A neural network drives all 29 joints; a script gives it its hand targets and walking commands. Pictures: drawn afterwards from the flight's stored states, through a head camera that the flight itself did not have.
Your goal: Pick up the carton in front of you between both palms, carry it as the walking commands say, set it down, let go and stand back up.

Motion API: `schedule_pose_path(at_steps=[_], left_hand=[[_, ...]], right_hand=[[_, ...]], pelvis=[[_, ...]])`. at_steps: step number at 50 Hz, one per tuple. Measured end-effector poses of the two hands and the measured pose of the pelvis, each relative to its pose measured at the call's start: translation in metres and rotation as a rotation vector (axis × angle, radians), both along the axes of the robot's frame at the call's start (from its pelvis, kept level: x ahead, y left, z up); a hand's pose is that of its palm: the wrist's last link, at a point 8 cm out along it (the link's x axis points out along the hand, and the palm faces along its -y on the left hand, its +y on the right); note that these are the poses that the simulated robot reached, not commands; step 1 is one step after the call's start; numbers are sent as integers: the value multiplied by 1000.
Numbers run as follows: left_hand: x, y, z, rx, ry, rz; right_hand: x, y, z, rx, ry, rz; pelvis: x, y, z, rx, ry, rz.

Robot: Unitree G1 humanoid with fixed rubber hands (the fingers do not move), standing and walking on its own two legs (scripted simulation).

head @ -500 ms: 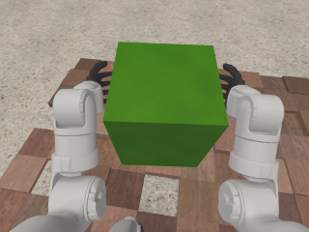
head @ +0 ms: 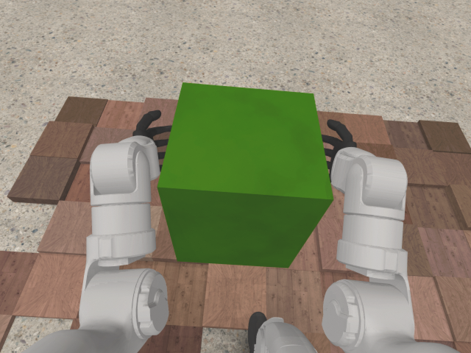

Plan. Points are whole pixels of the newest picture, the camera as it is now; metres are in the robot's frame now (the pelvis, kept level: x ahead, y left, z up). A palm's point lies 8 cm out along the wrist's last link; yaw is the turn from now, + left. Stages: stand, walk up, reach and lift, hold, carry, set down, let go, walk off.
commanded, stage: carry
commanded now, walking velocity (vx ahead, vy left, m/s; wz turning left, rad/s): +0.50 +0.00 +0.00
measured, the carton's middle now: (240, 183) +0.38 -0.01 +0.04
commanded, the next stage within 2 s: none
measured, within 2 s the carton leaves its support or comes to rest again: neither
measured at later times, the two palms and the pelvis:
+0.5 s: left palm (182, 21) +0.72 +0.11 +0.13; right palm (324, 40) +0.67 -0.19 +0.13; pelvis +0.33 +0.01 +0.02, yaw -1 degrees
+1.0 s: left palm out of the picture +1.03 +0.17 +0.18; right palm out of the picture +1.07 -0.12 +0.18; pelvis +0.67 -0.02 +0.03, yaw +1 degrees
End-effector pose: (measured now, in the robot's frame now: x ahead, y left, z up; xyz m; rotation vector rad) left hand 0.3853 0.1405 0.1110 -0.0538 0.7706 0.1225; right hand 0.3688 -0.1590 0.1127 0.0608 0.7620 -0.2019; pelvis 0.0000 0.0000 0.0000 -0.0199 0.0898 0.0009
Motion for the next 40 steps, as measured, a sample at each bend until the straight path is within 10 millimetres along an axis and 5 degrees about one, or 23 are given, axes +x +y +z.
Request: schedule_pose_path(at_steps=[6, 11, 16, 23, 30, 34, 40], left_hand=[[78, -12, -23, 35, 4, -8], [123, 6, -31, 39, -54, 67], [180, 19, -30, 1, -73, 84], [300, -19, 9, 21, -81, -82], [415, -46, 49, 39, -148, -116], [467, -32, 67, 95, -202, -47], [521, 7, 70, 84, -71, 69]], right_hand=[[86, -12, -23, -2, 6, 26], [158, 6, -24, 12, -56, 85], [208, 20, -25, 21, -74, 61], [276, -16, 2, -9, -80, -62], [392, -44, 50, -31, -141, -61], [476, -32, 69, -36, -198, 49], [567, 8, 76, -35, -74, 173]], pelvis=[[80, -12, 1, -36, 25, 2], [129, -17, -2, 8, 47, -29], [198, -4, -5, 36, 7, -38], [301, 13, 15, 7, 7, -27], [410, -1, 19, 0, 4, -16], [472, -15, 0, 21, -26, -3], [542, -30, 20, 32, -10, 16]])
